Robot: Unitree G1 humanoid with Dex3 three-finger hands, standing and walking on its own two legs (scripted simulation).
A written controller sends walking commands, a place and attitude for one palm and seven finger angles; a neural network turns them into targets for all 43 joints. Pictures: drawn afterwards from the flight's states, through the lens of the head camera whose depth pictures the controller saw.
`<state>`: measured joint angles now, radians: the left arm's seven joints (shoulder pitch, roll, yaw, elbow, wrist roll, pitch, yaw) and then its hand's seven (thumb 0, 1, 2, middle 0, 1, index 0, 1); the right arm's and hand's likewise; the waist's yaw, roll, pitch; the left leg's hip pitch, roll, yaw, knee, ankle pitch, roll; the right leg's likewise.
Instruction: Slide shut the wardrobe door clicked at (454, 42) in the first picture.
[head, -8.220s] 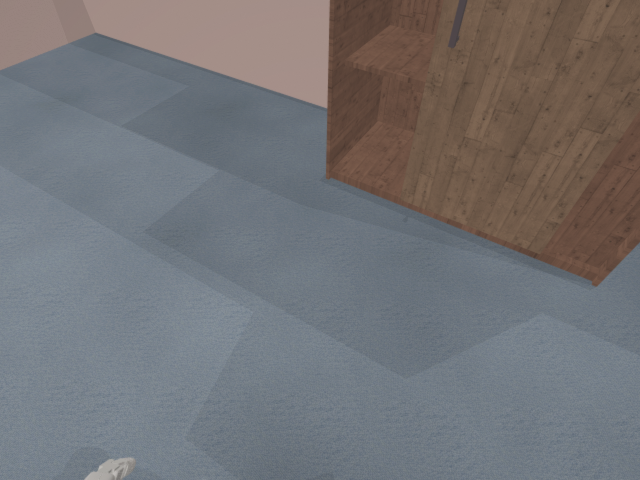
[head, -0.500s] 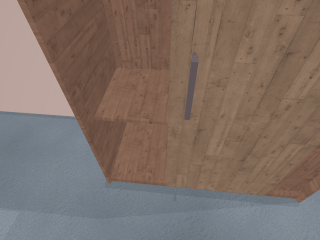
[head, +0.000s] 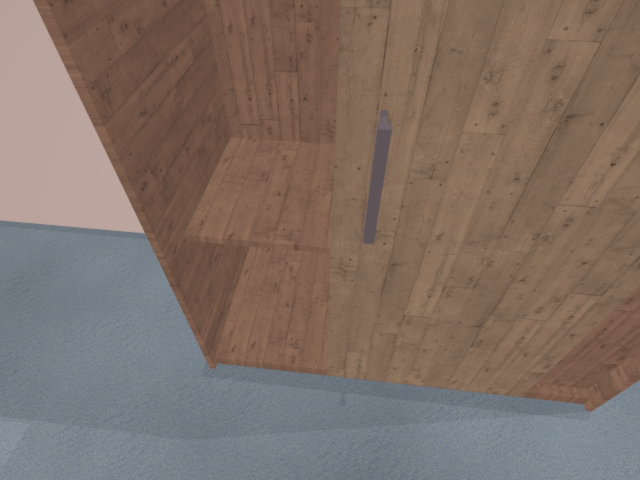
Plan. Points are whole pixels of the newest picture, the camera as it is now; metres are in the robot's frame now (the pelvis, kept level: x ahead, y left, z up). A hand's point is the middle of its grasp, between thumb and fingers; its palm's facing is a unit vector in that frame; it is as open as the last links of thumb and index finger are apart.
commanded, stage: look again from close up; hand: right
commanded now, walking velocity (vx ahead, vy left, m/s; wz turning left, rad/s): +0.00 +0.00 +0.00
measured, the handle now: (375, 183) +0.53 -0.05 +0.09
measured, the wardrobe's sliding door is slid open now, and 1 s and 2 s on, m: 0.37 0.37 0.37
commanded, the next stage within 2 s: raise the hand with hooked fingers in 1.58 s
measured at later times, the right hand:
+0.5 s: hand out of the picture -0.03 -0.14 -0.18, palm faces +0.03 +0.99 -0.16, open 7.4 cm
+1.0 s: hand out of the picture -0.02 -0.13 -0.17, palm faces +0.02 +0.99 -0.16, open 7.4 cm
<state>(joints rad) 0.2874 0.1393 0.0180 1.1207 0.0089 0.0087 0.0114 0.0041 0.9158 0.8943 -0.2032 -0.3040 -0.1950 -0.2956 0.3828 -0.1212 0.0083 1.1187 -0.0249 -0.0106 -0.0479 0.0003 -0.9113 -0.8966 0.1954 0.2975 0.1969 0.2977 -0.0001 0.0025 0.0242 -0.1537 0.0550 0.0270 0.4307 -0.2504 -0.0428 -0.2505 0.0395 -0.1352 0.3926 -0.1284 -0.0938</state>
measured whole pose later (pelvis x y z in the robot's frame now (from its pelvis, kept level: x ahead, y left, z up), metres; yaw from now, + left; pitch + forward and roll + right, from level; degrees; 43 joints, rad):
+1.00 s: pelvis +0.02 +0.02 +0.00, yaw +1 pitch -1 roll +0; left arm 0.31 0.13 0.01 1.13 0.01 0.00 0.02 0.00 0.91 0.89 -0.20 -0.30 -0.19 -0.30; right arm 0.36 -0.11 0.01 1.12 -0.02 -0.02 -0.05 0.00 -0.91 -0.90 0.20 0.30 0.20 0.30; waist 0.01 -0.01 0.02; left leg -0.13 0.02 0.03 0.42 -0.27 -0.01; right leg -0.24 0.01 -0.13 0.41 -0.16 -0.06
